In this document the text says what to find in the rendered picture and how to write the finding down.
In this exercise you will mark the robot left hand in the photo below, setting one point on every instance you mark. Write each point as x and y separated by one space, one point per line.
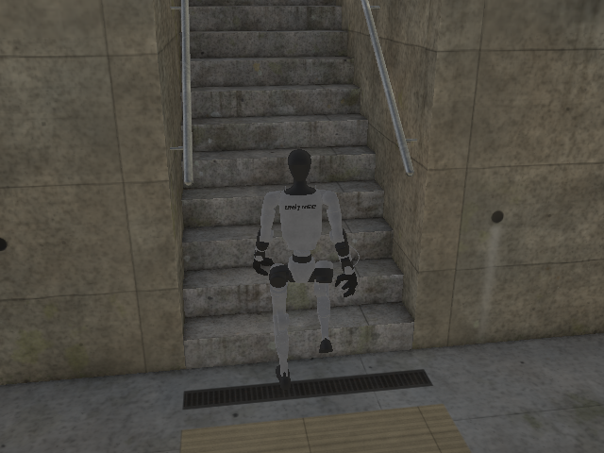
265 262

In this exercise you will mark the right robot upper arm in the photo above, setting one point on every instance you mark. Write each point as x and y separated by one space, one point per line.
334 215

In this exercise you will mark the robot left forearm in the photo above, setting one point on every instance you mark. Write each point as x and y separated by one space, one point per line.
260 250

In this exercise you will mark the robot right forearm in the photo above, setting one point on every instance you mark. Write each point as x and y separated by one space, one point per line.
344 256

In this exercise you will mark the humanoid robot torso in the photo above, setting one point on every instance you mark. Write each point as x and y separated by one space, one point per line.
301 226

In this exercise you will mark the robot right hand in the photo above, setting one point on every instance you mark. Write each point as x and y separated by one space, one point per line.
351 283

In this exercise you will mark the left robot upper arm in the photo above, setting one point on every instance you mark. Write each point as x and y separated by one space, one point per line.
271 200

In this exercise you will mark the left robot shin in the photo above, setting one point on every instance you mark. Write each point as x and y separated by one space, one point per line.
282 346

